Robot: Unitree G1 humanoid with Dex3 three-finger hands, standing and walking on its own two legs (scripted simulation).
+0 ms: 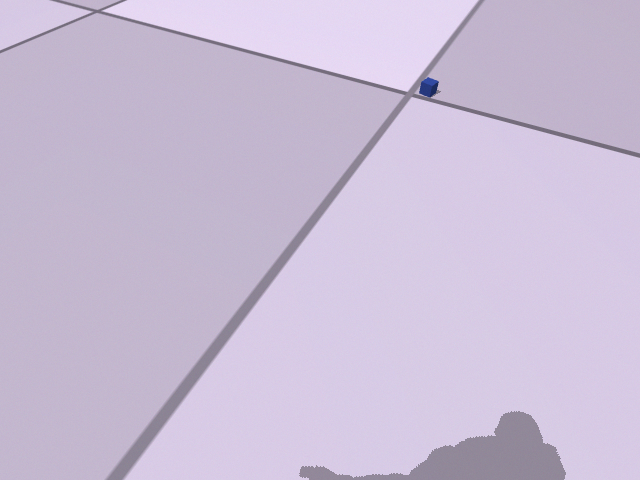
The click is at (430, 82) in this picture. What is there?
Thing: cube
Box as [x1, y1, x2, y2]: [419, 77, 438, 97]
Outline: 428,77 421,82 419,93 429,97 435,92 438,81
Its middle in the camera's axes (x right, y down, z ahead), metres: +0.67 -0.92 +2.41
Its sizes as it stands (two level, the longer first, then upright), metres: 0.075 0.075 0.075
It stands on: the floor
